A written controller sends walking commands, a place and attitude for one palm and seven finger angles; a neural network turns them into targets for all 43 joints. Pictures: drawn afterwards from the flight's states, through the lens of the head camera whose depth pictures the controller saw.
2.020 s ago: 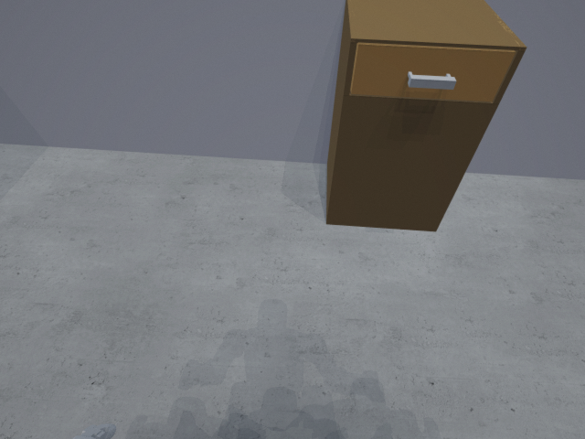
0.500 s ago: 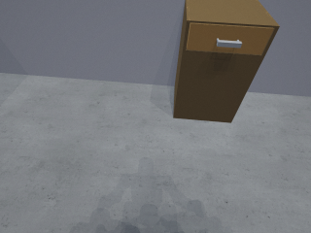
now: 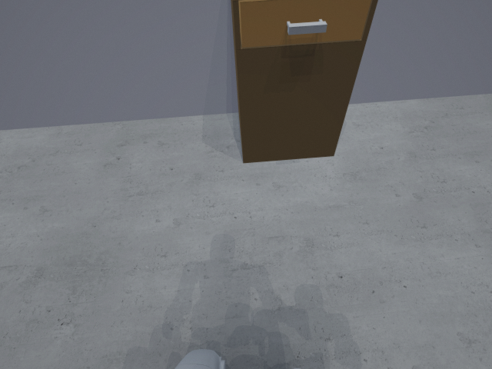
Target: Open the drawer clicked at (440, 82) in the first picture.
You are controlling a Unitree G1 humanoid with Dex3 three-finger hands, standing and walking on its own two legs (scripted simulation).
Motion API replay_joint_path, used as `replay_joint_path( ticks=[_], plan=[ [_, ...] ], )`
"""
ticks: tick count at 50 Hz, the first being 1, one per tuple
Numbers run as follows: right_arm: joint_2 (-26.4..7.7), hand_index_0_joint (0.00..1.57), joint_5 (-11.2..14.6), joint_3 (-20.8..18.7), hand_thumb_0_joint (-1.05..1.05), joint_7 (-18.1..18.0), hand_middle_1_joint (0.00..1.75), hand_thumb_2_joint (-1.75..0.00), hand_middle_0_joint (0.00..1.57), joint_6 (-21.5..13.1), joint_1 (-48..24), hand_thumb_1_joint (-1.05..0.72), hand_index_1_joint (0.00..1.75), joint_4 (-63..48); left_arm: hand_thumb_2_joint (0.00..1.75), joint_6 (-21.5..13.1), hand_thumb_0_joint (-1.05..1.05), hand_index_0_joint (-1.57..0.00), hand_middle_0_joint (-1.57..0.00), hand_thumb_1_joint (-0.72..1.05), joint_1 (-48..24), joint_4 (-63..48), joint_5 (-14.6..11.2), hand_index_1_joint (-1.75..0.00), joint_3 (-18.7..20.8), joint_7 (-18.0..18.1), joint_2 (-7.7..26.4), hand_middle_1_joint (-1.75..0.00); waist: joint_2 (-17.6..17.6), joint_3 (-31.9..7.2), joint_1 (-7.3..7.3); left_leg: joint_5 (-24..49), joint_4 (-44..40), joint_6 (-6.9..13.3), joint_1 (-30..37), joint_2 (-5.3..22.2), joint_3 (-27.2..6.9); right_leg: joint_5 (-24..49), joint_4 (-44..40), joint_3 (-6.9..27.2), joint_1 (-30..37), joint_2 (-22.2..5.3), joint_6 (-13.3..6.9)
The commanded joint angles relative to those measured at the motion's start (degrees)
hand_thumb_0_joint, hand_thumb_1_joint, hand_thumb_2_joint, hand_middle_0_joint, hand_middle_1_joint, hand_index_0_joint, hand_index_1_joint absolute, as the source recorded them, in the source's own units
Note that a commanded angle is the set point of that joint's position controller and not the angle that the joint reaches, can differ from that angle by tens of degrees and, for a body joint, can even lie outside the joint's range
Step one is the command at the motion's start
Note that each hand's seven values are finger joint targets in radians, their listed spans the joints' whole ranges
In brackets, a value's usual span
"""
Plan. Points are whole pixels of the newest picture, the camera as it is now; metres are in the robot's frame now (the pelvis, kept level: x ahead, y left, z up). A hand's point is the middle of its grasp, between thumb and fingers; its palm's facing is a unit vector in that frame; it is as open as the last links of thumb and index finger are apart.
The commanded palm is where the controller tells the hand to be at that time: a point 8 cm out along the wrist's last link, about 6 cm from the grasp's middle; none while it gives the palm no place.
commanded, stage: walk to a spot facing it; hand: left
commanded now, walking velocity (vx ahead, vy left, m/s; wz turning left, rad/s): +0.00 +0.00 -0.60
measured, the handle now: (305, 25) +1.20 -0.11 -0.02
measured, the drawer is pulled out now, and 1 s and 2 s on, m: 0.00 0.00 0.00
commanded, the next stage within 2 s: none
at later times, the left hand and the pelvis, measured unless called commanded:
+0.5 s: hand out of the picture +0.11 +0.25 -0.15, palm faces -0.23 -0.95 -0.23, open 7.4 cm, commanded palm none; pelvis -0.03 +0.05 +0.02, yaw -17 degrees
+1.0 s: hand (182, 343) +0.18 +0.15 -0.16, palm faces -0.55 -0.82 -0.18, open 7.4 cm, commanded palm none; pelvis +0.05 +0.01 +0.01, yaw -35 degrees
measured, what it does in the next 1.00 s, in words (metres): steps on the spot, turning right: left foot, then right foot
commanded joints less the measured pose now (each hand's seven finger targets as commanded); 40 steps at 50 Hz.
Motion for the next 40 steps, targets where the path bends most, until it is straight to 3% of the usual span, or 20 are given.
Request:
replay_joint_path(
  ticks=[1,10,14,15,16,17,18,20,22,24,27,30,32,33,34,35,36,37,38,40],
  plan=[
    [-5.74,0.20,-0.41,-1.75,0.00,-0.38,0.30,-0.90,0.20,-2.03,-1.17,-0.90,0.30,-5.56,0.90,-1.59,0.00,-0.20,-0.20,0.90,-0.75,-5.02,0.11,-0.30,3.59,1.27,12.40,-0.30,-8.09,-7.66,-0.51,3.98,2.73,-0.97,-3.52,1.27,-2.37,9.46,-19.63,21.66,4.53,-14.43,-6.14],
    [-4.43,0.20,0.27,-1.38,0.00,-0.99,0.30,-0.90,0.20,-2.68,-0.80,-0.90,0.30,-6.89,0.90,-0.57,0.00,-0.20,-0.20,0.90,1.21,-4.47,0.51,-0.30,4.80,0.77,13.50,-0.30,-11.08,-9.89,1.04,0.26,-15.72,-0.26,1.87,-1.47,-1.27,8.90,-19.32,26.69,7.37,-12.01,-6.25],
    [-5.08,0.20,0.73,-1.44,0.00,-1.57,0.30,-0.90,0.20,-3.43,6.53,-0.90,0.30,-5.47,0.90,0.12,0.00,-0.20,-0.20,0.90,-2.65,-5.42,0.25,-0.30,4.68,0.64,13.27,-0.30,-10.89,-11.24,-2.31,6.20,-33.66,1.52,15.89,-2.96,-0.55,6.66,-17.52,26.50,-0.24,-8.52,-1.94],
    [-7.09,0.20,0.58,-1.86,0.00,-1.92,0.30,-0.90,0.20,-3.86,9.20,-0.90,0.30,-5.04,0.90,0.26,0.00,-0.20,-0.20,0.90,-3.84,-6.38,-0.02,-0.30,4.44,0.41,11.76,-0.30,-6.70,-11.46,-3.88,5.94,-39.23,3.42,23.82,0.65,-3.94,0.10,-14.46,23.35,-7.95,-4.89,0.85],
    [-11.69,0.20,-0.26,-2.68,0.00,-2.04,0.30,-0.90,0.20,-4.15,9.42,-0.90,0.30,-5.67,0.90,0.37,0.00,-0.20,-0.20,0.90,-4.59,-7.76,-0.50,-0.30,3.88,-0.28,8.66,-0.30,7.05,-9.53,-4.50,-0.55,-47.38,7.46,28.16,12.86,-17.76,-6.98,-2.37,14.43,-19.14,2.35,3.95],
    [-14.43,0.20,-0.38,-3.01,0.00,-2.14,0.30,-0.90,0.20,-3.98,5.61,-0.90,0.30,-7.74,0.90,0.10,0.00,-0.20,-0.20,0.90,-5.28,-8.92,0.02,-0.30,4.39,-0.67,8.41,-0.30,12.29,-6.37,-3.04,3.85,-49.81,11.61,19.65,25.17,-24.87,-12.86,15.13,5.16,-20.51,2.61,6.29],
    [-11.89,0.20,-0.61,-2.51,0.00,-2.19,0.30,-0.90,0.20,-4.28,1.72,-0.90,0.30,-8.07,0.90,0.38,0.00,-0.20,-0.20,0.90,-5.93,-7.66,0.91,-0.30,5.28,-0.95,10.61,-0.30,8.54,-4.91,-1.99,11.72,-48.38,12.03,13.01,23.14,-22.25,-9.79,24.56,7.46,-18.04,-0.24,7.30],
    [-8.49,0.20,-0.94,-1.41,0.00,-2.16,0.30,-0.90,0.20,-4.62,-3.54,-0.90,0.30,-9.52,0.90,0.62,0.00,-0.20,-0.20,0.90,-2.07,-5.73,0.68,-0.30,5.38,-1.64,9.74,-0.30,5.33,-4.77,1.65,21.66,-43.86,10.79,11.58,16.43,-9.58,-6.68,32.59,4.95,-15.75,-1.30,7.74],
    [-8.35,0.20,-1.05,-1.59,0.00,-1.98,0.30,-0.90,0.20,-4.76,-0.35,-0.90,0.30,-8.68,0.90,0.66,0.00,-0.20,-0.20,0.90,-3.92,-6.15,0.41,-0.30,4.29,-2.04,7.90,-0.30,7.05,-4.30,-0.26,31.23,-40.24,10.00,16.84,13.17,-3.69,-7.07,28.32,1.88,-16.87,-2.16,8.04],
    [-8.90,0.20,-1.08,-2.06,0.00,-1.84,0.30,-0.90,0.20,-4.60,3.97,-0.90,0.30,-7.23,0.90,0.46,0.00,-0.20,-0.20,0.90,-7.33,-7.38,0.21,-0.30,3.68,-2.15,7.15,-0.30,7.51,-4.33,-2.53,38.21,-38.11,10.36,21.52,14.01,-2.17,-8.18,21.02,-0.57,-16.44,-3.07,7.98],
    [-10.54,0.20,-1.32,-2.51,0.00,-1.26,0.30,-0.90,0.20,-4.71,9.15,-0.90,0.30,-5.32,0.90,0.16,0.00,-0.20,-0.20,0.90,-11.32,-8.36,0.24,-0.30,2.94,-2.85,6.16,-0.30,8.79,-5.36,-4.96,31.50,-39.08,10.06,23.42,16.13,-1.12,-8.79,11.16,-3.75,-11.49,-3.85,7.27],
    [-11.91,0.20,-1.45,-2.80,0.00,-0.75,0.30,-0.90,0.20,-4.81,9.07,-0.90,0.30,-4.84,0.90,-0.31,0.00,-0.20,-0.20,0.90,-12.58,-8.74,0.34,-0.30,2.85,-3.45,6.26,-0.30,9.81,-3.78,-5.01,20.82,-39.79,9.51,19.34,18.23,-0.87,-10.25,5.04,-5.46,-6.15,-3.72,6.06],
    [-12.24,0.20,-1.44,-2.73,0.00,-0.52,0.30,-0.90,0.20,-4.85,7.83,-0.90,0.30,-4.69,0.90,-0.90,0.00,-0.20,-0.20,0.90,-9.14,-7.64,0.39,-0.30,3.15,-3.50,6.38,-0.30,7.84,-4.88,-2.89,16.76,-35.60,7.42,16.84,17.49,1.89,-6.66,-2.36,-7.30,1.07,-2.37,4.87],
    [-11.93,0.20,-1.28,-2.62,0.00,-0.35,0.30,-0.90,0.20,-4.78,7.06,-0.90,0.30,-4.91,0.90,-1.37,0.00,-0.20,-0.20,0.90,-4.00,-5.79,0.50,-0.30,3.51,-3.19,7.26,-0.30,4.94,-6.47,-0.05,15.15,-27.78,5.32,12.16,15.71,4.49,-2.09,-8.37,-8.23,10.48,-1.18,3.68],
    [-9.51,0.20,-0.54,-1.93,0.00,0.35,0.30,-0.90,0.20,-4.79,7.34,-0.90,0.30,-5.63,0.90,-2.18,0.00,-0.20,-0.20,0.90,2.95,-3.62,0.76,-0.30,4.42,-2.42,12.22,-0.30,-5.26,-10.49,3.22,12.85,-13.19,1.84,-0.28,12.45,10.55,-5.03,-13.91,1.02,26.71,-8.54,0.09],
    [-5.05,0.20,-0.23,-0.33,0.00,0.86,0.30,-0.90,0.20,-4.80,1.11,-0.90,0.30,-9.96,0.90,-2.62,0.00,-0.20,-0.20,0.90,10.60,-1.83,0.31,-0.30,6.19,-1.25,19.68,-0.30,-22.22,-10.50,7.44,-11.82,4.02,-1.35,-18.98,3.71,11.00,-2.49,-20.74,27.94,33.53,-24.38,-7.20],
    [-8.07,0.20,-0.61,-0.54,0.00,0.49,0.30,-0.90,0.20,-4.73,-4.02,-0.90,0.30,-12.13,0.90,-2.65,0.00,-0.20,-0.20,0.90,12.93,-1.60,-0.70,-0.30,6.31,-0.12,20.38,-0.30,-17.29,-9.58,8.70,-10.44,7.96,-0.49,-22.08,5.47,1.55,-6.27,-23.73,33.42,28.62,-26.98,-10.72],
    [-7.77,0.20,-0.47,-1.00,0.00,0.83,0.30,-0.90,0.20,-4.76,-6.23,-0.90,0.30,-12.00,0.90,-2.72,0.00,-0.20,-0.20,0.90,8.67,-2.44,-0.34,-0.30,5.88,0.12,19.04,-0.30,-13.38,-4.84,6.94,-6.46,9.56,-0.47,-22.05,6.53,-0.14,-18.72,-26.09,32.41,21.44,-24.71,-10.87],
    [-7.90,0.20,-0.89,-1.26,0.00,1.17,0.30,-0.90,0.20,-4.66,-4.89,-0.90,0.30,-11.26,0.90,-2.81,0.00,-0.20,-0.20,0.90,3.72,-3.62,0.00,-0.30,5.12,0.23,16.79,-0.30,-12.10,-1.52,4.14,-3.46,7.62,-0.64,-19.82,7.18,-0.54,-22.15,-26.59,28.72,14.25,-22.94,-9.59],
    [-6.43,0.20,-1.24,-1.41,0.00,1.62,0.30,-0.90,0.20,-4.25,0.43,-0.90,0.30,-8.54,0.90,-3.44,0.00,-0.20,-0.20,0.90,-2.44,-4.94,0.55,-0.30,4.19,0.27,14.31,-0.30,-8.44,-1.89,-0.45,1.80,1.57,-1.54,-10.42,6.71,1.22,-13.66,-25.02,18.37,6.37,-18.35,-7.21]
  ],
)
